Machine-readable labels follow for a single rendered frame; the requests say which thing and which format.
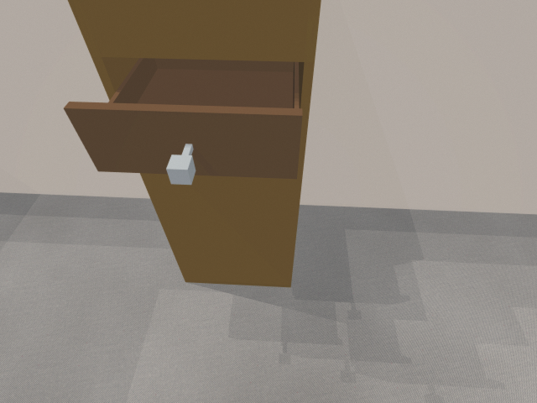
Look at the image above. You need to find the drawer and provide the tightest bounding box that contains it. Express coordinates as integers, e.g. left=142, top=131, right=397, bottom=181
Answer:
left=64, top=58, right=303, bottom=179

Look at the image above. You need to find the handle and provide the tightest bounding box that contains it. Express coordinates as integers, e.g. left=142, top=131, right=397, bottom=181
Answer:
left=166, top=144, right=196, bottom=185

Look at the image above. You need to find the cabinet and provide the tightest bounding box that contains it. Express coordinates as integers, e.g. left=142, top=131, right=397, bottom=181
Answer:
left=68, top=0, right=321, bottom=287

